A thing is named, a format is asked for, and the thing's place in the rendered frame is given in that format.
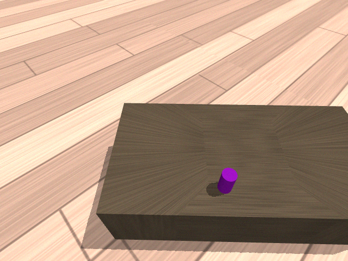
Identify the can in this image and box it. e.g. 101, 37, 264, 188
217, 168, 238, 194

